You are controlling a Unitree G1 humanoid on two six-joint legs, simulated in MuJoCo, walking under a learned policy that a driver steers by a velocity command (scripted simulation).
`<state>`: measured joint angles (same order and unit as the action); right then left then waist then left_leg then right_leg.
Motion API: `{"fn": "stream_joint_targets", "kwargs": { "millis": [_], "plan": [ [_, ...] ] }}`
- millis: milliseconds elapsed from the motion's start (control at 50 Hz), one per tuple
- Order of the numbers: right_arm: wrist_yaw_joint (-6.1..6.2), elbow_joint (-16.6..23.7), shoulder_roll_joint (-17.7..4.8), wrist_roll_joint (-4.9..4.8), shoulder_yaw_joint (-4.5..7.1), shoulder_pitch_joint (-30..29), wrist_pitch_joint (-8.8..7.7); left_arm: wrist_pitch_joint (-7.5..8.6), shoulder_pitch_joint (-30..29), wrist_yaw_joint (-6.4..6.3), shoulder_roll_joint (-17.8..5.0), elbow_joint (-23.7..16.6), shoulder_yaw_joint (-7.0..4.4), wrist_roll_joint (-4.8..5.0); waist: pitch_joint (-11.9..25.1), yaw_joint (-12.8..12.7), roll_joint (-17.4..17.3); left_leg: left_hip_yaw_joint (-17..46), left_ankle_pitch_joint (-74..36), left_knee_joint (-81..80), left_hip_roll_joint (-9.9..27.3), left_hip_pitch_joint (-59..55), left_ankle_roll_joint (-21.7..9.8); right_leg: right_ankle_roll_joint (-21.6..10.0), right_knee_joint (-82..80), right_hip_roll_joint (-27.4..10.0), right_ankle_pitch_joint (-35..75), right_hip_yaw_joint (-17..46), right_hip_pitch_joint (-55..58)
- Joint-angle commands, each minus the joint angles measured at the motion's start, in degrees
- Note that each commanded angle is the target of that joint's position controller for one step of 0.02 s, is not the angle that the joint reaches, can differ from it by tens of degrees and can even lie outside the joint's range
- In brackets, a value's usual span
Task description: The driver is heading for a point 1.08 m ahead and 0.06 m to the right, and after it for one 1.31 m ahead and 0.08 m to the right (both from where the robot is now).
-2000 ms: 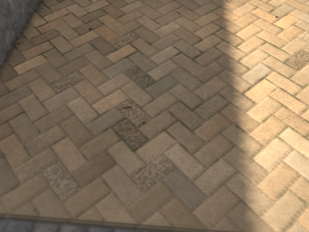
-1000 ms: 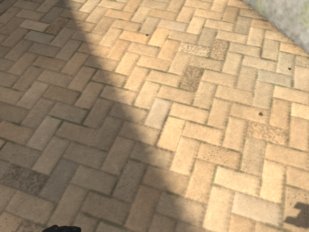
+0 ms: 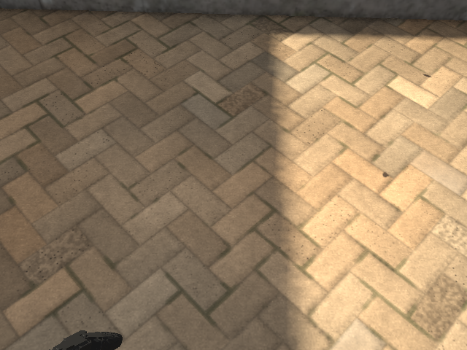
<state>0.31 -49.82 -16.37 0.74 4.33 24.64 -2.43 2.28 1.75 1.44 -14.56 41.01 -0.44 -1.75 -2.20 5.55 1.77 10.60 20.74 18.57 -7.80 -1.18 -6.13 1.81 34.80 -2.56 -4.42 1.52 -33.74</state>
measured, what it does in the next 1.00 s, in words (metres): walks ahead: right foot, then left foot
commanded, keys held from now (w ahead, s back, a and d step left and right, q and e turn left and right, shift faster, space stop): w+q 0.10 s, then w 0.34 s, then no key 0.18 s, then e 0.36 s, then w+e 0.02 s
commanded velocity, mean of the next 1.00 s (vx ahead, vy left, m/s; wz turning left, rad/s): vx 0.33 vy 0.00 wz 0.08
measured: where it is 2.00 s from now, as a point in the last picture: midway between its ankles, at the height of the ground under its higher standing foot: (230, 245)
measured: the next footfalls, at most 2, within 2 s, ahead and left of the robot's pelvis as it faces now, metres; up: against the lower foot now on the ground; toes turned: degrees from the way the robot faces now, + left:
right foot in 0.04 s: +0.21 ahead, -0.13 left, +0.00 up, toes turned +4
left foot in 0.54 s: +0.41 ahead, +0.13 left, +0.00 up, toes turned +13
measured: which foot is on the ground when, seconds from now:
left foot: down 0.00-0.06, up 0.08-0.52, down 0.54-1.00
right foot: up 0.00-0.02, down 0.04-0.54, up 0.56-1.00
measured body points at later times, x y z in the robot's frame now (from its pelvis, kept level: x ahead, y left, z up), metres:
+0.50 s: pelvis +0.26 +0.00 +0.00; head +0.29 +0.01 +0.45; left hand +0.17 +0.25 -0.13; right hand +0.50 -0.18 -0.09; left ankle +0.36 +0.13 -0.71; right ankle +0.17 -0.13 -0.73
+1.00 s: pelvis +0.36 +0.03 +0.00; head +0.38 +0.02 +0.45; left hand +0.45 +0.29 -0.12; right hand +0.45 -0.23 -0.13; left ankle +0.37 +0.12 -0.73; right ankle +0.38 -0.06 -0.71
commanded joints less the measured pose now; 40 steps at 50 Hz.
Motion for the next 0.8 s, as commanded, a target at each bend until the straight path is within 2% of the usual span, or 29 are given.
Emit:
{"fn": "stream_joint_targets", "kwargs": {
  "millis": [20, 40, 60, 80, 100, 120, 140, 160, 200, 260, 320, 380, 440, 480, 500, 520, 540, 560, 580, 600, 620, 640, 660, 680, 700, 740, 800],
  "plan": [
    [0.32, 4.42, -11.00, 0.33, 2.44, -3.72, -0.95, 1.86, 5.50, -0.90, -8.50, -2.45, -2.47, 0.36, 3.98, -6.59, -6.83, 9.68, -45.11, 8.43, 13.78, 4.41, -2.87, -2.60, -5.07, 3.89, -4.43, -1.00, 15.97],
    [-0.23, 4.61, -10.60, -0.14, 2.26, -4.82, -1.33, 2.58, 13.57, -1.58, -10.05, -0.45, -3.18, 0.07, 8.23, -10.98, -3.76, 7.02, -44.09, 19.26, 10.22, 7.70, -1.45, -4.12, -8.84, 2.50, -2.89, -0.25, 27.14],
    [-0.77, 6.41, -5.98, -0.81, 0.91, -4.00, -1.83, 2.95, 22.65, -2.67, -14.21, -0.16, -4.14, -1.34, 17.06, -13.79, 2.52, 2.92, -28.39, 35.45, 6.45, 14.84, -0.21, -6.78, -10.68, -10.40, -15.49, 12.52, 40.49],
    [-0.75, 8.42, -1.80, -2.18, 0.07, 3.02, -1.59, 2.16, 20.81, -2.68, -19.06, -0.64, -5.25, -2.03, 21.14, -8.36, 17.56, -3.10, 11.59, 48.96, -2.16, 32.22, 1.28, -12.76, -18.22, -23.71, -19.16, 39.91, 50.04],
    [-0.20, 6.32, -6.63, -0.02, 0.43, 2.64, -0.60, 1.41, 16.99, -2.29, -13.97, -1.22, -4.68, -0.98, 15.45, -6.87, 8.75, -2.88, 8.63, 54.75, 3.56, 37.28, 0.68, -13.34, -18.96, -22.49, -26.21, 42.04, 44.09],
    [-0.68, 6.01, -6.96, 0.56, 0.56, -0.92, -0.33, 1.31, 13.60, -2.06, -8.81, -1.72, -3.46, -0.38, 8.02, -6.74, 2.23, -3.59, 2.69, 53.89, 5.72, 37.00, 0.99, -12.45, -19.81, -19.56, -24.59, 32.54, 36.15],
    [-1.15, 6.23, -5.78, 0.64, 0.25, -3.13, -0.25, 1.47, 12.14, -1.77, -6.43, -1.17, -2.82, -0.44, 4.27, -6.29, -0.09, -4.14, -0.64, 51.26, 7.34, 35.67, 1.53, -11.53, -20.92, -16.26, -16.99, 24.18, 30.83],
    [-1.65, 6.43, -4.97, 1.04, 0.09, -3.98, 0.07, 1.81, 12.51, -1.78, -5.89, -0.35, -2.59, -0.40, 2.98, -5.88, 2.22, -4.44, -1.65, 49.10, 8.42, 34.41, 2.00, -10.64, -21.79, -13.77, -10.93, 18.42, 28.08],
    [-2.42, 6.36, -3.99, 1.46, -0.27, -3.38, 1.02, 2.93, 14.29, -1.41, -5.95, 1.54, -2.55, 0.12, 2.69, -4.98, 4.98, -4.89, -2.44, 47.32, 8.51, 32.10, 2.78, -10.58, -22.95, -11.44, -0.94, 12.03, 25.39],
    [-2.88, 7.48, -3.29, 1.58, -0.70, -6.71, 1.40, 4.25, 16.55, -0.68, -6.68, 3.42, -2.88, 0.74, 2.20, -4.80, 4.27, -4.64, -5.24, 43.81, 8.50, 35.41, 3.54, -12.13, -25.02, -11.58, 4.83, 7.59, 26.40],
    [-3.32, 9.73, -2.64, 1.65, -1.44, -13.64, 1.14, 4.10, 17.93, -0.56, -6.88, 4.87, -3.00, 0.85, 0.15, -5.73, 3.48, -6.19, -10.76, 35.36, 9.67, 38.61, 4.72, -12.37, -27.31, -10.55, 4.63, 3.30, 27.11],
    [-3.87, 11.43, -0.93, 1.49, -2.76, -19.90, 0.63, 3.77, 19.38, -0.38, -7.30, 6.27, -3.12, 1.12, -0.44, -6.95, 3.71, -10.94, -15.92, 24.06, 10.67, 34.20, 5.12, -11.50, -27.34, -8.77, 7.24, -1.05, 26.03],
    [-3.67, 12.46, -1.37, 1.28, -3.12, -23.55, 0.29, 3.35, 22.64, -0.36, -8.69, 8.13, -3.48, 1.08, -0.77, -8.15, 4.09, -13.69, -14.94, 17.73, 10.30, 30.56, 4.03, -10.93, -25.62, -10.13, 10.45, -1.20, 28.44],
    [-3.03, 12.20, -1.51, 1.49, -3.12, -22.80, -0.24, 2.67, 23.42, -0.54, -9.00, 9.42, -3.52, 0.97, -1.05, -7.58, 3.92, -14.42, -12.93, 14.53, 8.93, 28.16, 2.72, -10.06, -21.02, -10.87, 21.59, -1.54, 31.41],
    [-2.61, 11.21, -1.56, 1.78, -3.02, -20.16, -0.67, 2.35, 23.32, -0.71, -9.15, 9.90, -3.51, 1.11, 0.22, -6.40, 3.75, -14.86, -12.91, 12.01, 7.53, 24.67, 1.89, -9.16, -16.45, -10.29, 29.64, -2.33, 32.83],
    [-2.13, 8.75, -1.85, 2.38, -2.73, -13.77, -1.39, 2.04, 23.02, -0.88, -8.81, 10.28, -3.34, 1.56, 3.41, -3.54, 2.20, -15.37, -17.01, 6.89, 5.82, 16.72, 0.83, -7.63, -8.43, -8.08, 34.46, -4.09, 32.71],
    [-1.55, 6.27, -4.00, 3.39, -2.01, -6.69, -2.09, 2.15, 23.48, -1.09, -7.34, 9.97, -2.75, 1.96, 8.69, -1.12, 0.33, -12.68, -24.02, 6.52, 8.91, 5.07, -0.37, -5.86, 0.79, -5.58, 27.36, -5.56, 27.67],
    [-0.82, 5.53, -8.71, 4.08, -1.12, 1.27, -2.47, 2.26, 23.48, -1.39, -4.45, 7.23, -1.81, 1.98, 16.47, 1.09, -8.42, 2.49, -45.23, 9.59, 24.86, -8.09, -2.97, -4.01, 17.24, -1.88, -0.76, -8.45, 17.26],
    [-0.38, 5.00, -13.31, 1.35, 0.42, 1.07, -1.53, 1.36, 31.58, -1.73, -2.37, 8.44, -1.68, 3.19, 23.57, -2.19, -19.14, 17.42, -64.22, 7.53, 34.83, -14.53, -12.30, -3.04, 32.39, 6.15, -31.14, -4.89, 7.83],
    [-0.45, 5.31, -9.51, -1.07, -0.08, -1.15, -1.12, 0.15, 27.62, -2.37, -6.19, 9.48, -2.65, 1.81, 19.55, -2.05, -8.85, 10.76, -64.80, 7.53, 30.67, -9.90, -11.44, -3.45, 34.58, 3.27, -29.37, 1.36, 6.12],
    [-0.30, 5.56, -5.64, -0.99, -1.36, -5.98, -1.28, 0.07, 23.99, -2.15, -4.34, 8.64, -2.22, 1.83, 12.15, -3.69, -8.63, 4.79, -63.33, 5.29, 28.05, -3.78, -9.91, -3.40, 33.20, 1.98, -26.79, 1.20, 4.04],
    [-0.20, 5.75, -2.32, -0.47, -2.35, -9.58, -1.26, -0.20, 23.07, -2.17, -3.34, 9.27, -2.03, 1.72, 7.76, -5.40, -6.14, 1.01, -58.16, 2.51, 25.50, 1.44, -7.40, -3.07, 29.65, 0.41, -24.06, 1.39, 4.43],
    [0.16, 5.76, -1.05, -0.45, -2.81, -11.34, -1.31, -0.88, 22.56, -2.03, -3.38, 9.78, -2.18, 1.24, 5.38, -6.46, -6.55, -1.99, -55.54, 0.37, 23.67, 5.66, -5.71, -2.56, 26.79, -0.33, -21.56, 1.39, 6.60],
    [0.42, 5.63, -0.67, -0.20, -3.04, -12.54, -1.37, -1.68, 24.02, -1.78, -2.90, 10.64, -2.17, 0.76, 5.60, -7.65, -7.20, -4.98, -55.18, -1.01, 22.66, 9.42, -4.79, -2.00, 25.77, 0.05, -19.10, 0.90, 10.65],
    [0.52, 5.42, -0.96, 0.09, -3.09, -12.50, -1.71, -2.27, 24.43, -1.61, -2.53, 11.06, -2.30, 0.70, 6.46, -8.20, -6.96, -6.86, -56.28, -1.55, 22.29, 11.32, -4.73, -1.70, 25.28, 0.79, -17.35, 0.58, 13.33],
    [0.76, 5.08, -3.05, 0.07, -2.42, -12.97, -2.06, -3.04, 23.62, -1.48, -2.43, 10.60, -2.65, 0.71, 6.95, -9.18, -7.18, -9.72, -55.29, -2.02, 22.28, 12.61, -5.48, -1.28, 24.49, 1.49, -15.41, -0.59, 13.58],
    [1.31, 4.51, -3.60, 0.10, -1.97, -12.23, -1.21, -3.89, 18.79, -1.38, -2.35, 8.73, -2.86, 0.29, 5.28, -8.13, -8.12, -12.11, -44.38, -2.78, 22.34, 13.04, -5.71, -1.24, 19.77, 0.51, -13.17, -1.65, 10.77]
  ]
}}
Velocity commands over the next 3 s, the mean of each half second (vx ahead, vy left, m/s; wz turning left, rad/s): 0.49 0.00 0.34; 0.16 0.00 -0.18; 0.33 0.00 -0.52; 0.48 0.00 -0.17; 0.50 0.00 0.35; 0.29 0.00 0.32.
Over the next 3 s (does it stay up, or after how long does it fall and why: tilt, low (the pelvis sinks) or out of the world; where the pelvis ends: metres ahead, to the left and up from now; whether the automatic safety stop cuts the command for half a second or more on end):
stays up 1.23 -0.14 0.01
